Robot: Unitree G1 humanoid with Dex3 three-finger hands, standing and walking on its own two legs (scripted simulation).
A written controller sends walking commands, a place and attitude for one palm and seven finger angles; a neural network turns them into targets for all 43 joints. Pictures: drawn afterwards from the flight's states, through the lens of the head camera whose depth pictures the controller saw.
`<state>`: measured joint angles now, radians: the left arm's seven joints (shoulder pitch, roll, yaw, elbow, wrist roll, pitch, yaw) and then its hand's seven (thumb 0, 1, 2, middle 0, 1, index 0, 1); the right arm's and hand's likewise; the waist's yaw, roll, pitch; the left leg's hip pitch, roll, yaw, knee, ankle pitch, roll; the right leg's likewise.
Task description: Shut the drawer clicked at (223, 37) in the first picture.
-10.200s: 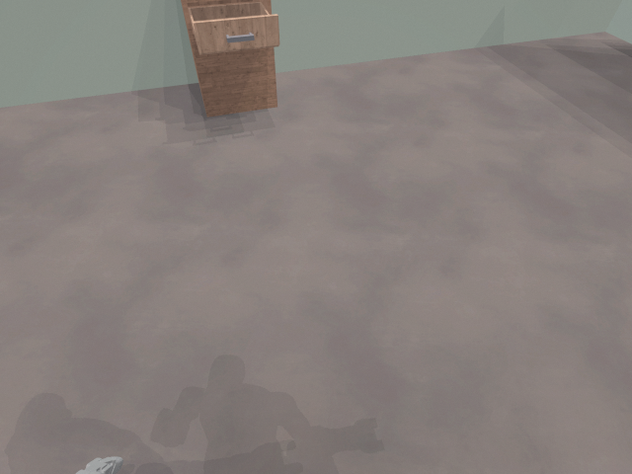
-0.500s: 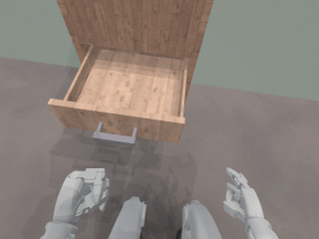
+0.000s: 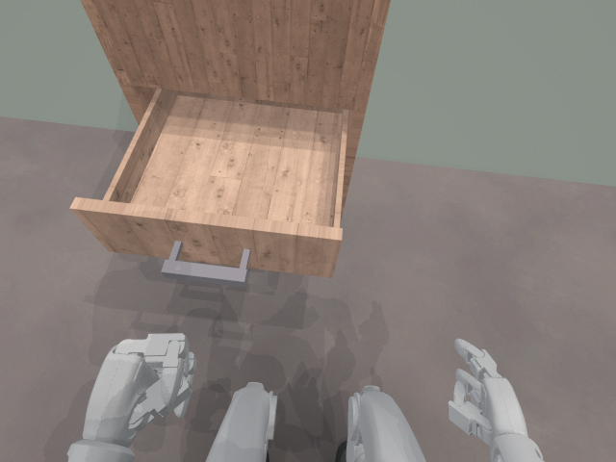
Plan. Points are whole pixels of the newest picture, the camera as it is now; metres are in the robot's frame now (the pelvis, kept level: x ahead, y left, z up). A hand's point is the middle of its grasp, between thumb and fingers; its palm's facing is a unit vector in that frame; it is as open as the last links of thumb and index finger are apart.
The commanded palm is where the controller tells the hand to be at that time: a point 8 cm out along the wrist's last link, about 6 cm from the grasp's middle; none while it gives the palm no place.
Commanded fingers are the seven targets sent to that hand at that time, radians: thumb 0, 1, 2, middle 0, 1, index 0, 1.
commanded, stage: bring the fist close to the handle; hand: left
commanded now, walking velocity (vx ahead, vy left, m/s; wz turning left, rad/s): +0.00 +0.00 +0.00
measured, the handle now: (208, 262) +0.40 +0.17 -0.07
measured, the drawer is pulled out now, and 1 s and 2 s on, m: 0.26 0.26 0.26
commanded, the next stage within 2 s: push the drawer shut in 1.44 s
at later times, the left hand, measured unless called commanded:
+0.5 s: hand (204, 359) +0.24 +0.14 -0.01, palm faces -0.11 -0.99 -0.03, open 3.2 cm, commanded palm +0.23 +0.19 -0.01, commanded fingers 0.00 0.90 0.90 -1.40 -1.60 -1.40 -1.60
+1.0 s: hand (214, 332) +0.29 +0.15 -0.06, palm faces -0.12 -0.99 -0.02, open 3.2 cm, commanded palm +0.28 +0.19 -0.06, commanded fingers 0.00 0.90 0.90 -1.40 -1.60 -1.40 -1.60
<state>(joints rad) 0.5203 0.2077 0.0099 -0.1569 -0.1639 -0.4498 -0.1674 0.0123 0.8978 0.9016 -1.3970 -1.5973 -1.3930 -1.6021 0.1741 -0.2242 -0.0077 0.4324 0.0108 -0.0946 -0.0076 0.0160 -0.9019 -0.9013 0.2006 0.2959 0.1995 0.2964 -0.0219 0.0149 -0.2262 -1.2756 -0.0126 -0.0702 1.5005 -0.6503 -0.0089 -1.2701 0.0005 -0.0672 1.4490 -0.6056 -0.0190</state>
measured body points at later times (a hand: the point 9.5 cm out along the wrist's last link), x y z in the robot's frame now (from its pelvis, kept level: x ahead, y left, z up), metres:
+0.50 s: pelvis -0.01 +0.00 -0.03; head +0.12 +0.02 +0.40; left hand +0.24 +0.20 -0.01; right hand +0.20 -0.23 -0.11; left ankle +0.03 +0.12 -0.58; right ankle +0.04 -0.11 -0.58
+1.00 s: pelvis -0.02 +0.01 -0.06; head +0.13 +0.03 +0.36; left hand +0.29 +0.20 -0.06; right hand +0.19 -0.23 -0.16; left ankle +0.03 +0.12 -0.58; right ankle +0.04 -0.11 -0.58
